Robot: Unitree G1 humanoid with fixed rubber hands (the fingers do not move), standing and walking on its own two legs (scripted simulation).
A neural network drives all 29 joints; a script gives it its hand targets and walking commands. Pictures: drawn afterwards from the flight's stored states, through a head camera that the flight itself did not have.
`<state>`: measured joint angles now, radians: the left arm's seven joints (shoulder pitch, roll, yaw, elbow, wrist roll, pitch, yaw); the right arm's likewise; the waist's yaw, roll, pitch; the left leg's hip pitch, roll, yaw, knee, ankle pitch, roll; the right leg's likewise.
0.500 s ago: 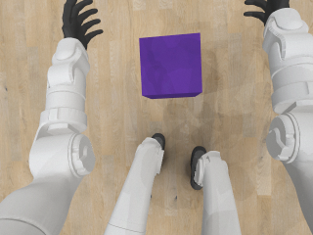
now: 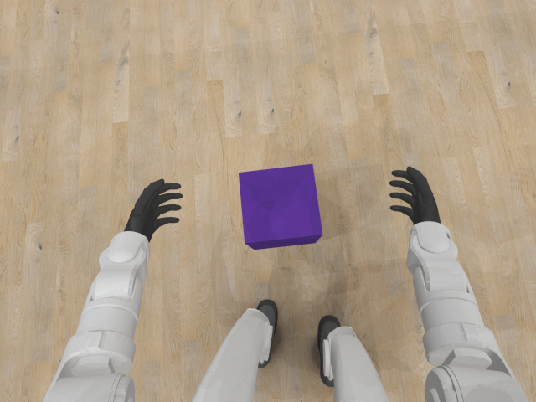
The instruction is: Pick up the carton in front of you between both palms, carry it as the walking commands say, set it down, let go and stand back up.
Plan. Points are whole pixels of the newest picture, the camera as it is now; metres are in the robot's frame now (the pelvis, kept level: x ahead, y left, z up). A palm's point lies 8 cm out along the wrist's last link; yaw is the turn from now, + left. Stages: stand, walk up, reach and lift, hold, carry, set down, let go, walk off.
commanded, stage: let go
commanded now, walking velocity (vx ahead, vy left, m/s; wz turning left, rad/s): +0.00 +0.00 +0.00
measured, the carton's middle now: (280, 211) +0.46 +0.08 -0.60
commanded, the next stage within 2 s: stand in 0.96 s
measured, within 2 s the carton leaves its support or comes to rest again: neither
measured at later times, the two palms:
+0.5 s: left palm (133, 323) +0.19 +0.21 -0.01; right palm (524, 337) +0.23 -0.25 -0.02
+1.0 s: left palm (117, 315) +0.20 +0.23 -0.01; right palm (531, 362) +0.21 -0.25 -0.02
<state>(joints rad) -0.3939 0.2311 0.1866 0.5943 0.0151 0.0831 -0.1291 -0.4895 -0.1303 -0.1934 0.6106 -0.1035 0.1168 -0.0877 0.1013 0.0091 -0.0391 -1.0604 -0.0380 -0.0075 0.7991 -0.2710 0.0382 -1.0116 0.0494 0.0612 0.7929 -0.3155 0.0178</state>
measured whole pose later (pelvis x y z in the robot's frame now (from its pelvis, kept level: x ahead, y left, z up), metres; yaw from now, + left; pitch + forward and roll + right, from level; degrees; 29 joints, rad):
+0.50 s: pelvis +0.04 -0.03 +0.05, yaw +2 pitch +3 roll +1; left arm 0.23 0.21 0.03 0.43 -0.02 0.05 -0.08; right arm 0.17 -0.20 -0.06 0.48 -0.02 0.04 0.03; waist 0.02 0.01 0.04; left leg -0.26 -0.04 -0.05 0.44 -0.23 0.00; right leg -0.22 0.04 0.04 0.46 -0.29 -0.03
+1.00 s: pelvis +0.04 -0.02 +0.05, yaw +2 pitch -3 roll +0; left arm 0.20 0.25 0.03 0.42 0.02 0.18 -0.01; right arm 0.22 -0.22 -0.02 0.50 -0.02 0.08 0.01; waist 0.01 -0.01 0.06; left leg -0.16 -0.04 -0.05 0.51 -0.28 0.01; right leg -0.11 0.04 0.04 0.50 -0.33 -0.02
